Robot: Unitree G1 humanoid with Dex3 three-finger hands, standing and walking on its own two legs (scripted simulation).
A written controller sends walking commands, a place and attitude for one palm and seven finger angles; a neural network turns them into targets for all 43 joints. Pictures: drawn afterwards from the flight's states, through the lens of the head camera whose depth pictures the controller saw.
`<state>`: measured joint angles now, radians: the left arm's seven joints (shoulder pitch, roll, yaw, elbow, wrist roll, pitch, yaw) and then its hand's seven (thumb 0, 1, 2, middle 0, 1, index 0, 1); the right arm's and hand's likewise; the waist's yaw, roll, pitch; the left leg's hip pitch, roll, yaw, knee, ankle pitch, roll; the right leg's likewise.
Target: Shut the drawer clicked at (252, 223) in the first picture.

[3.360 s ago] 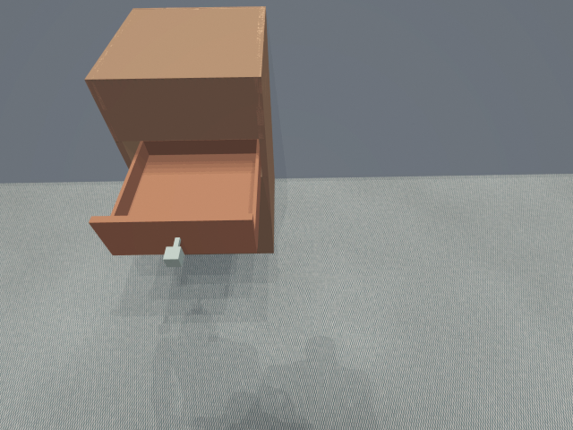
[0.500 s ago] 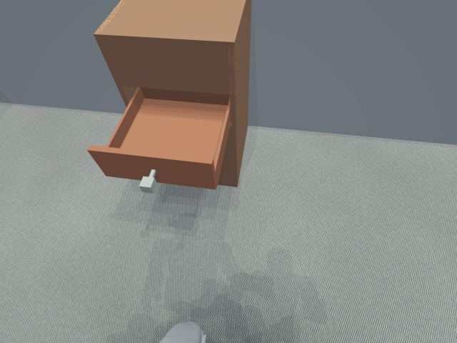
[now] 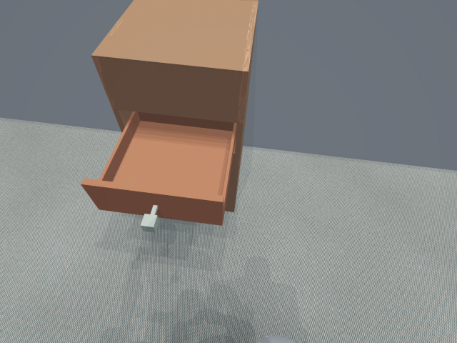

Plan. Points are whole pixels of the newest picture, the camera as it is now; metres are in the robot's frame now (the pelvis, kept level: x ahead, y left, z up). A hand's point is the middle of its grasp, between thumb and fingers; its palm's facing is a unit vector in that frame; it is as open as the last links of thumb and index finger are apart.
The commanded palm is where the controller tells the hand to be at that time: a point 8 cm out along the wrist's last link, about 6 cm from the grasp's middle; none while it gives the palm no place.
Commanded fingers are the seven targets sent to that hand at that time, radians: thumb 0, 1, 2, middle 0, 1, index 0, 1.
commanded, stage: take the last steps up to it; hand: left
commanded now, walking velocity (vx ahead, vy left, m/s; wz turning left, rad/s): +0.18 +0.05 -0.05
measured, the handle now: (152, 217) +0.44 +0.24 -0.24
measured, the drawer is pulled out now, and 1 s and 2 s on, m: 0.30 0.30 0.30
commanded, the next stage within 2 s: come to a stop and stand still in 0.08 s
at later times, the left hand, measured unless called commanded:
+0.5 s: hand (155, 306) +0.21 +0.17 -0.18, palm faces +0.04 -0.98 -0.18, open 7.3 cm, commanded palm none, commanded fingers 0.00 0.90 0.90 -0.20 -0.30 -0.20 -0.30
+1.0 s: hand out of the picture +0.09 +0.17 -0.17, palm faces +0.07 -0.96 -0.26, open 7.4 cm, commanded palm none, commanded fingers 0.00 0.90 0.90 -0.20 -0.30 -0.20 -0.30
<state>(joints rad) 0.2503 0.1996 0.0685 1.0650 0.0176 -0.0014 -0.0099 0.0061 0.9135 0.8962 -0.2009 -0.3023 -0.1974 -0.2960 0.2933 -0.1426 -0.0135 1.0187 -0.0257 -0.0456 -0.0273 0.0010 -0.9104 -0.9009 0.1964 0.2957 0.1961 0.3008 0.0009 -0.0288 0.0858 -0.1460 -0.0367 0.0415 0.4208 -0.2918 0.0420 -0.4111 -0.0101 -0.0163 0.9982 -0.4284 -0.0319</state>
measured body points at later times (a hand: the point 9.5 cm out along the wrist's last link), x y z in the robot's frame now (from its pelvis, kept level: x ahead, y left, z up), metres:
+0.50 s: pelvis +0.11 -0.01 -0.01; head +0.17 +0.00 +0.44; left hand +0.20 +0.22 -0.17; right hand +0.13 -0.23 -0.17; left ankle +0.11 +0.12 -0.74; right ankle +0.10 -0.11 -0.73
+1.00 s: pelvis +0.10 -0.02 +0.00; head +0.15 -0.03 +0.45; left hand +0.09 +0.22 -0.15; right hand +0.22 -0.26 -0.15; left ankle +0.08 +0.11 -0.73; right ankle +0.08 -0.10 -0.74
